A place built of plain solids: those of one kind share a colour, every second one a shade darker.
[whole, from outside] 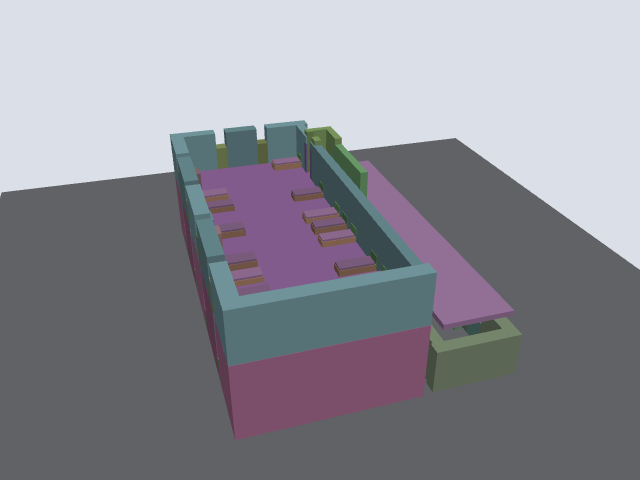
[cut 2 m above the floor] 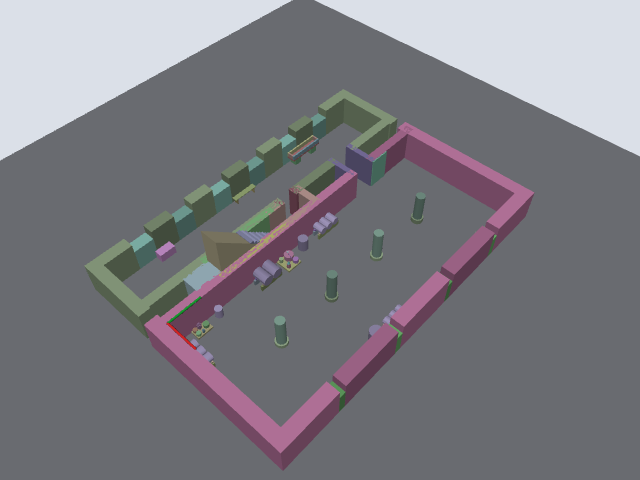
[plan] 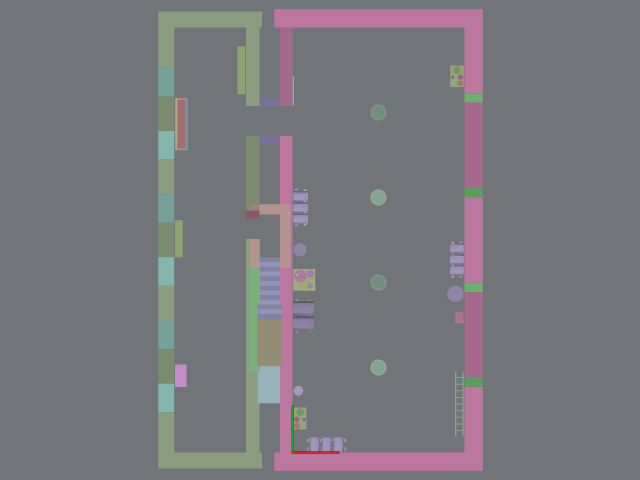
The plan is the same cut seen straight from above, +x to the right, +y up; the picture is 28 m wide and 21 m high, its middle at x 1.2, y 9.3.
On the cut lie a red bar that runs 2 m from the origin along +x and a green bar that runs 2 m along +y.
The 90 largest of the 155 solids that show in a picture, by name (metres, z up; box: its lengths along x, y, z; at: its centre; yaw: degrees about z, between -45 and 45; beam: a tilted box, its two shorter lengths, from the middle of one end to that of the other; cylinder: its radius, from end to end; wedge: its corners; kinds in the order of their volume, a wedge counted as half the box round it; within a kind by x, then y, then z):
{
 "wall_undercroft_1": {"box": [0.55, 14.41, 4.55], "at": [-0.28, 6.65, 1.98]},
 "wall_undercroft_2": {"box": [0.55, 3.99, 4.55], "at": [-0.28, 17.15, 1.98]},
 "wall_undercroft_3": {"box": [9.12, 0.8, 4.55], "at": [3.76, -0.4, 1.98]},
 "wall_undercroft_4": {"box": [9.12, 0.8, 4.55], "at": [3.76, 19.0, 1.98]},
 "wall_undercroft_5": {"box": [0.8, 3.67, 4.55], "at": [7.92, 1.04, 1.98]},
 "wall_undercroft_6": {"box": [0.8, 3.75, 4.55], "at": [7.92, 5.15, 1.98]},
 "wall_undercroft_7": {"box": [0.8, 3.75, 4.55], "at": [7.92, 9.3, 1.98]},
 "wall_undercroft_8": {"box": [0.8, 3.75, 4.55], "at": [7.92, 13.45, 1.98]},
 "wall_undercroft_9": {"box": [0.8, 3.67, 4.55], "at": [7.92, 17.56, 1.98]},
 "wall_dorter_1": {"box": [0.55, 2.87, 2.8], "at": [-0.28, 0.89, 5.66]},
 "wall_dorter_2": {"box": [0.55, 15.93, 2.8], "at": [-0.28, 11.19, 5.66]},
 "wall_dorter_3": {"box": [2.83, 0.8, 2.8], "at": [0.61, -0.4, 5.66]},
 "wall_dorter_4": {"box": [2.06, 0.8, 2.8], "at": [3.76, -0.4, 5.66]},
 "wall_dorter_5": {"box": [9.12, 0.8, 2.8], "at": [3.76, 19.0, 5.66]},
 "wall_dorter_6": {"box": [2.83, 0.8, 2.8], "at": [6.91, -0.4, 5.66]},
 "wall_dorter_7": {"box": [0.8, 3.6, 2.8], "at": [7.92, 1.0, 5.66]},
 "wall_dorter_8": {"box": [0.8, 3.6, 2.8], "at": [7.92, 5.15, 5.66]},
 "wall_dorter_9": {"box": [0.8, 3.6, 2.8], "at": [7.92, 9.3, 5.66]},
 "wall_dorter_10": {"box": [0.8, 3.6, 2.8], "at": [7.92, 13.45, 5.66]},
 "wall_dorter_11": {"box": [0.8, 3.6, 2.8], "at": [7.92, 17.6, 5.66]},
 "wall_cloister_1": {"box": [0.7, 2.46, 2.75], "at": [-5.53, 0.53, 1.07]},
 "wall_cloister_2": {"box": [0.7, 1.52, 2.75], "at": [-5.53, 3.77, 1.07]},
 "wall_cloister_3": {"box": [0.7, 1.52, 2.75], "at": [-5.53, 6.53, 1.07]},
 "wall_cloister_4": {"box": [0.7, 1.52, 2.75], "at": [-5.53, 9.3, 1.07]},
 "wall_cloister_5": {"box": [0.7, 1.52, 2.75], "at": [-5.53, 12.07, 1.07]},
 "wall_cloister_6": {"box": [0.7, 1.52, 2.75], "at": [-5.53, 14.83, 1.07]},
 "wall_cloister_7": {"box": [0.7, 2.46, 2.75], "at": [-5.53, 18.07, 1.07]},
 "wall_cloister_8": {"box": [4.54, 0.7, 2.75], "at": [-3.61, -0.35, 1.07]},
 "wall_cloister_9": {"box": [4.54, 0.7, 2.75], "at": [-3.61, 18.95, 1.07]},
 "wall_cloister_10": {"box": [0.6, 9.94, 2.75], "at": [-1.74, 4.37, 1.07]},
 "wall_cloister_11": {"box": [0.6, 3.61, 2.75], "at": [-1.74, 12.05, 1.07]},
 "wall_cloister_12": {"box": [0.6, 4.04, 2.75], "at": [-1.74, 17.18, 1.07]},
 "floor_dorter_1": {"box": [7.52, 18.6, 0.4], "at": [3.76, 9.3, 4.36]},
 "over_cloister_1": {"box": [3.74, 19.2, 0.3], "at": [-3.61, 9.3, 3.54]},
 "wall_left_1": {"box": [0.45, 5.02, 7.26], "at": [-1.67, 6.03, 3.33]},
 "wall_right_1": {"box": [0.45, 5.02, 7.26], "at": [-0.33, 6.03, 3.33]},
 "fill_under_steps_1": {"wedge": [[-1.54, 3.77, -0.3], [-1.54, 3.77, 4.3], [-1.54, 8.71, -0.3], [-1.54, 8.71, -0.24], [-0.45, 3.77, -0.3], [-0.45, 3.77, 4.3], [-0.45, 8.71, -0.3], [-0.45, 8.71, -0.24]]},
 "wall_dayfoot_1": {"box": [0.45, 1.25, 3.65], "at": [-1.67, 8.72, 1.52]},
 "wall_dayfoot_2": {"box": [0.45, 0.62, 3.65], "at": [-1.67, 10.55, 1.52]},
 "wall_dayfoot_3": {"box": [1.79, 0.45, 3.65], "at": [-0.99, 10.64, 1.52]},
 "wall_dayfoot_4": {"box": [0.45, 2.77, 3.65], "at": [-0.33, 9.48, 1.52]},
 "wall_cloister_under_light_1": {"box": [0.7, 1.25, 1.75], "at": [-5.53, 2.38, 0.57]},
 "wall_cloister_under_light_2": {"box": [0.7, 1.25, 1.75], "at": [-5.53, 5.15, 0.57]},
 "wall_cloister_under_light_3": {"box": [0.7, 1.25, 1.75], "at": [-5.53, 7.92, 0.57]},
 "wall_cloister_under_light_4": {"box": [0.7, 1.25, 1.75], "at": [-5.53, 10.68, 0.57]},
 "wall_cloister_under_light_5": {"box": [0.7, 1.25, 1.75], "at": [-5.53, 13.45, 0.57]},
 "wall_cloister_under_light_6": {"box": [0.7, 1.25, 1.75], "at": [-5.53, 16.22, 0.57]},
 "mass_under_head_1": {"box": [1.09, 1.63, 4.56], "at": [-0.99, 2.97, 1.98]},
 "wall_dayhead_1": {"box": [0.45, 2.27, 3.1], "at": [-1.67, 2.84, 5.81]},
 "wall_dayhead_2": {"box": [1.79, 0.45, 3.1], "at": [-0.99, 1.93, 5.81]},
 "wall_dayhead_3": {"box": [0.45, 0.62, 3.1], "at": [-0.33, 2.01, 5.81]},
 "wall_dayhead_4": {"box": [0.45, 0.75, 3.1], "at": [-0.33, 3.6, 5.81]},
 "bed_frame_dorter_1": {"box": [1.87, 0.84, 0.33], "at": [0.97, 5.91, 4.73]},
 "bed_frame_dorter_2": {"box": [1.88, 0.81, 0.37], "at": [0.97, 10.18, 4.74]},
 "bed_frame_dorter_3": {"box": [1.9, 0.85, 0.37], "at": [0.98, 1.02, 4.75]},
 "bed_frame_dorter_4": {"box": [1.91, 0.78, 0.33], "at": [0.99, 11.59, 4.72]},
 "bed_frame_dorter_5": {"box": [1.98, 0.83, 0.32], "at": [1.02, 8.84, 4.72]},
 "bed_frame_dorter_6": {"box": [1.97, 0.79, 0.35], "at": [1.02, 14.54, 4.73]},
 "bed_frame_dorter_7": {"box": [1.97, 0.83, 0.37], "at": [6.5, 9.09, 4.75]},
 "bed_frame_dorter_8": {"box": [1.94, 0.8, 0.32], "at": [6.52, 5.98, 4.72]},
 "bed_frame_dorter_9": {"box": [1.89, 0.82, 0.32], "at": [6.54, 13.84, 4.72]},
 "bed_frame_dorter_10": {"box": [1.87, 0.9, 0.33], "at": [6.55, 4.39, 4.72]},
 "bed_frame_dorter_11": {"box": [1.89, 0.86, 0.37], "at": [6.55, 12.4, 4.74]},
 "jamb_slype_1": {"box": [2.04, 0.35, 2.2], "at": [-1.02, 13.68, 1.05]},
 "jamb_slype_2": {"box": [2.04, 0.35, 2.2], "at": [-1.02, 15.33, 1.05]},
 "wall_dorter_under_light_1": {"box": [0.7, 0.8, 1.75], "at": [2.38, -0.4, 5.13]},
 "wall_dorter_under_light_2": {"box": [0.7, 0.8, 1.75], "at": [5.14, -0.4, 5.13]},
 "wall_dorter_under_light_3": {"box": [0.8, 0.55, 1.75], "at": [7.92, 15.53, 5.13]},
 "wall_undercroft_under_light_1": {"box": [0.8, 0.4, 1.75], "at": [7.92, 3.08, 0.57]},
 "wall_undercroft_under_light_2": {"box": [0.8, 0.4, 1.75], "at": [7.92, 7.22, 0.57]},
 "wall_undercroft_under_light_3": {"box": [0.8, 0.4, 1.75], "at": [7.92, 11.38, 0.57]},
 "wall_undercroft_under_light_4": {"box": [0.8, 0.4, 1.75], "at": [7.92, 15.53, 0.57]},
 "pier_undercroft_1": {"cylinder": 0.27, "from": [3.76, 3.72, 0.22], "to": [3.76, 3.72, 2.52]},
 "pier_undercroft_2": {"cylinder": 0.27, "from": [3.76, 7.44, 0.25], "to": [3.76, 7.44, 2.52]},
 "pier_undercroft_3": {"cylinder": 0.27, "from": [3.76, 11.16, 0.22], "to": [3.76, 11.16, 2.52]},
 "pier_undercroft_4": {"cylinder": 0.27, "from": [3.76, 14.88, 0.3], "to": [3.76, 14.88, 2.52]},
 "aumbry_carcase_dorter_1": {"box": [0.46, 0.92, 1.18], "at": [7.25, 2.86, 5.24]},
 "aumbry_carcase_dorter_2": {"box": [0.45, 0.97, 1.14], "at": [7.26, 10.61, 5.22]},
 "bed_pallet_dorter_1": {"box": [1.78, 0.79, 0.11], "at": [1.01, 1.02, 4.99]},
 "bed_pallet_dorter_2": {"box": [1.86, 0.77, 0.11], "at": [1.05, 8.84, 4.94]},
 "bed_pallet_dorter_3": {"box": [1.85, 0.77, 0.11], "at": [6.47, 9.09, 4.99]},
 "bed_pallet_dorter_4": {"box": [1.75, 0.84, 0.11], "at": [6.52, 4.39, 4.94]},
 "bed_pallet_dorter_5": {"box": [1.77, 0.8, 0.11], "at": [6.52, 12.4, 4.98]},
 "cask_undercroft_1": {"cylinder": 0.29, "from": [0.33, 8.88, 0.0], "to": [0.33, 8.88, 0.8]},
 "cask_undercroft_2": {"cylinder": 0.36, "from": [7.12, 6.94, 0.0], "to": [7.12, 6.94, 0.91]},
 "jamb_day_foot_1": {"box": [0.6, 0.35, 2.07], "at": [-1.74, 10.42, 0.98]},
 "jamb_day_head_1": {"box": [0.55, 0.35, 2.02], "at": [-0.28, 2.15, 5.57]},
 "chest_cloister_1": {"box": [0.5, 0.98, 0.6], "at": [-4.89, 3.36, 0.25]},
 "door_leaf_slype_1": {"box": [0.06, 1.28, 2.18], "at": [0.03, 15.84, 1.04]},
 "tub_stand_undercroft_1": {"box": [0.96, 0.96, 0.17], "at": [0.51, 7.56, 0.04]}
}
